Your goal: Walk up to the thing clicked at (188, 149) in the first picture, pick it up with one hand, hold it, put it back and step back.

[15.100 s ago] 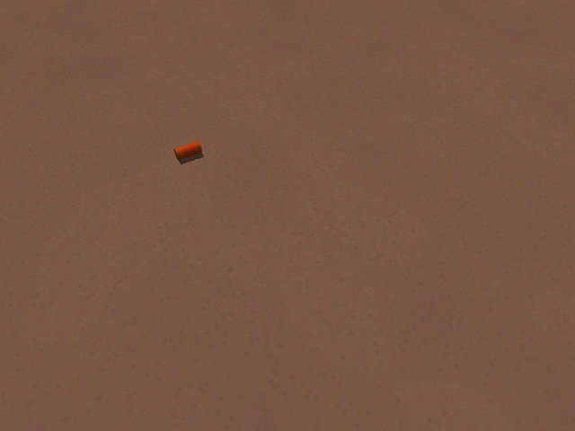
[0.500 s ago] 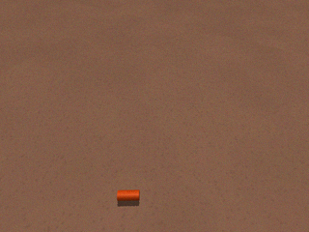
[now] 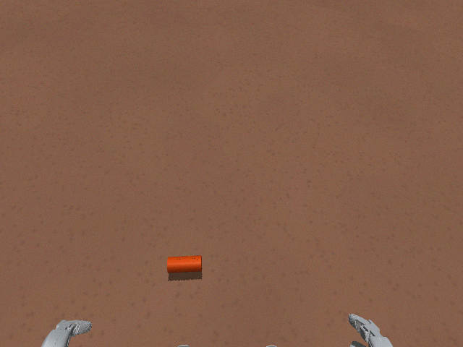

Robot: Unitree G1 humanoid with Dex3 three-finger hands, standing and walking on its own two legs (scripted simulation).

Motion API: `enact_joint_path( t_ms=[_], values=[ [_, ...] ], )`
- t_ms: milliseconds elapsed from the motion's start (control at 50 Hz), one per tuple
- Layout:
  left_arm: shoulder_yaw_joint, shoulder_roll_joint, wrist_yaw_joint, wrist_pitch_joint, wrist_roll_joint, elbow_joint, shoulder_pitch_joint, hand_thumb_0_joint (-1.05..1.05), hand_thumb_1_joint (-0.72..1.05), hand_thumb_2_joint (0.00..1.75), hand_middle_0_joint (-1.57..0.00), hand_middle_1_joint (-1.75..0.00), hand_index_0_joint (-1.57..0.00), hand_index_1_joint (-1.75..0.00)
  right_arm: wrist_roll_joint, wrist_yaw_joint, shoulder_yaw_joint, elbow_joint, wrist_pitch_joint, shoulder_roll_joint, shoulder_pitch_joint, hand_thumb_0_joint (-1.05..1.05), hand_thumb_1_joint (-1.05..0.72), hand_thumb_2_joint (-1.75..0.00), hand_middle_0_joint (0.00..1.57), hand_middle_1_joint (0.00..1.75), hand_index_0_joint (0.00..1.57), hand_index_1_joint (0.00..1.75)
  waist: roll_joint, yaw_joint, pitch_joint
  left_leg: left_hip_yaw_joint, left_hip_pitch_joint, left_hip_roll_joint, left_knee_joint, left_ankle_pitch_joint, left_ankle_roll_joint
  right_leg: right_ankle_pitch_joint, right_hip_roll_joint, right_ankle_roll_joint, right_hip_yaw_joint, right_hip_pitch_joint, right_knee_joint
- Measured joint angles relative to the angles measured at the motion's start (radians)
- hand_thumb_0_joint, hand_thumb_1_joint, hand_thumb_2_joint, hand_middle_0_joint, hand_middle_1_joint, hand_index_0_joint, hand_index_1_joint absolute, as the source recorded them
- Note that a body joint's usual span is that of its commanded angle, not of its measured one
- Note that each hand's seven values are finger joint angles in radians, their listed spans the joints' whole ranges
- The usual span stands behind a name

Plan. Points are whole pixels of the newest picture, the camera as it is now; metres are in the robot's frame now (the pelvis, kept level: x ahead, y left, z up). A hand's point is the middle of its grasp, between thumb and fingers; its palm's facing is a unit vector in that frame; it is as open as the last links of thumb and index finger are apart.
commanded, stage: rise first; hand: left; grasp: from above
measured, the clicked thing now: (185, 264) +0.49 +0.15 -0.71
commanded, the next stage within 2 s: none
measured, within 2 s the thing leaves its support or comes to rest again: neither
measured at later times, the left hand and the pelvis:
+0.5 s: hand out of the picture +0.13 +0.25 -0.18, palm faces -0.16 -0.88 -0.44, open 14.2 cm; pelvis +0.00 +0.00 -0.06, yaw +0 degrees
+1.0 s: hand (124, 327) +0.22 +0.25 -0.33, palm faces -0.44 -0.56 -0.70, open 14.1 cm; pelvis -0.05 -0.01 -0.19, yaw +0 degrees
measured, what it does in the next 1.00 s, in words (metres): lowers itself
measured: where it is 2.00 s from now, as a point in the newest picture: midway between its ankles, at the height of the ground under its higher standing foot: outside the picture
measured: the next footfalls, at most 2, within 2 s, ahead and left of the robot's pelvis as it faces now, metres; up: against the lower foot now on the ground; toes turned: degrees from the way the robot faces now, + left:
none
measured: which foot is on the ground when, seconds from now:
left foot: down 0.00-1.00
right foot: down 0.00-1.00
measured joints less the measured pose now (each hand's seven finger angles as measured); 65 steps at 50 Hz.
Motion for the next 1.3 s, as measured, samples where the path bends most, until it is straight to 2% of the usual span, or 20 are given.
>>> enact_joint_path(
  t_ms=[80, 200, 360, 620, 680, 740, 800, 940, 1160, 1300],
  values=[
    [-0.001, 0.001, 0.000, 0.011, 0.012, -0.100, 0.052, 0.00, -0.37, 0.95, -0.13, -0.97, -0.11, -0.99, -0.005, -0.007, -0.006, -0.027, -0.023, -0.002, -0.008, 0.01, -0.88, -0.90, 0.20, 0.30, 0.20, 0.30, -0.001, 0.004, -0.016, -0.006, -0.081, 0.000, 0.097, -0.046, -0.001, -0.048, 0.000, -0.001, -0.006, -0.079, 0.098],
    [-0.013, 0.005, -0.003, 0.047, 0.027, -0.238, 0.118, 0.00, -0.48, 0.97, -0.11, -1.00, -0.08, -1.03, -0.011, -0.015, -0.008, -0.056, -0.046, 0.000, -0.033, 0.01, -0.86, -0.90, 0.20, 0.30, 0.20, 0.30, 0.001, 0.004, -0.032, -0.015, -0.161, 0.003, 0.191, -0.091, -0.003, -0.094, 0.002, -0.003, -0.016, -0.154, 0.187],
    [-0.024, 0.013, 0.000, 0.095, 0.048, -0.356, 0.181, 0.00, -0.52, 0.98, -0.09, -1.03, -0.07, -1.05, -0.017, -0.020, -0.003, -0.097, -0.069, 0.006, -0.045, 0.01, -0.85, -0.89, 0.20, 0.30, 0.20, 0.30, 0.006, -0.001, -0.055, -0.026, -0.249, 0.007, 0.277, -0.128, -0.006, -0.131, 0.007, -0.007, -0.027, -0.237, 0.267],
    [-0.036, 0.016, 0.015, 0.100, 0.087, -0.472, 0.231, 0.00, -0.55, 1.00, -0.08, -1.05, -0.06, -1.07, -0.019, -0.013, -0.007, -0.121, -0.085, 0.007, -0.048, 0.01, -0.86, -0.90, 0.20, 0.30, 0.20, 0.30, 0.012, -0.002, -0.073, -0.034, -0.391, 0.009, 0.407, -0.171, -0.008, -0.176, 0.008, -0.010, -0.036, -0.375, 0.397],
    [-0.045, 0.026, 0.019, 0.084, 0.113, -0.454, 0.213, 0.00, -0.56, 1.00, -0.09, -1.05, -0.06, -1.08, -0.018, -0.011, -0.005, -0.123, -0.094, 0.003, -0.051, 0.01, -0.87, -0.90, 0.20, 0.30, 0.20, 0.30, 0.014, -0.002, -0.078, -0.037, -0.433, 0.007, 0.443, -0.178, -0.008, -0.185, 0.006, -0.010, -0.039, -0.416, 0.433],
    [-0.051, 0.042, 0.022, 0.046, 0.159, -0.397, 0.159, -0.01, -0.57, 1.00, -0.09, -1.05, -0.06, -1.08, -0.020, -0.006, -0.005, -0.122, -0.111, -0.005, -0.062, 0.01, -0.87, -0.90, 0.20, 0.30, 0.20, 0.30, 0.011, -0.003, -0.087, -0.036, -0.502, 0.005, 0.498, -0.189, -0.008, -0.199, 0.004, -0.012, -0.039, -0.488, 0.494],
    [-0.061, 0.060, 0.030, -0.008, 0.221, -0.327, 0.081, -0.01, -0.57, 1.01, -0.09, -1.05, -0.06, -1.08, -0.021, 0.005, -0.010, -0.111, -0.134, -0.017, -0.083, 0.01, -0.86, -0.90, 0.20, 0.30, 0.20, 0.30, 0.006, -0.004, -0.096, -0.033, -0.595, 0.002, 0.575, -0.206, -0.008, -0.221, 0.000, -0.012, -0.036, -0.583, 0.578],
    [-0.083, 0.084, 0.075, -0.129, 0.403, -0.181, -0.146, -0.01, -0.56, 1.01, -0.11, -1.04, -0.08, -1.07, -0.021, 0.028, -0.022, -0.049, -0.158, -0.046, -0.145, 0.01, -0.88, -0.90, 0.20, 0.30, 0.20, 0.30, 0.004, -0.006, -0.120, -0.023, -0.850, 0.001, 0.790, -0.251, -0.009, -0.273, -0.004, -0.013, -0.028, -0.845, 0.807],
    [-0.096, 0.135, 0.148, -0.231, 0.654, 0.076, -0.528, 0.00, -0.51, 0.97, -0.14, -1.02, -0.13, -1.04, -0.035, 0.073, -0.043, 0.039, -0.118, -0.039, -0.165, 0.01, -0.91, -0.91, 0.20, 0.30, 0.20, 0.30, 0.021, 0.001, -0.110, -0.035, -1.208, 0.011, 1.071, -0.261, -0.012, -0.285, 0.002, -0.024, -0.043, -1.202, 1.090],
    [-0.100, 0.195, 0.195, -0.302, 0.797, 0.261, -0.723, 0.00, -0.47, 0.96, -0.15, -0.99, -0.15, -1.00, -0.060, 0.089, -0.036, 0.078, -0.076, -0.019, -0.130, 0.01, -0.91, -0.91, 0.20, 0.30, 0.20, 0.30, 0.017, -0.033, -0.083, -0.051, -1.363, 0.014, 1.202, -0.247, -0.015, -0.269, 0.004, -0.029, -0.061, -1.350, 1.212]
  ],
)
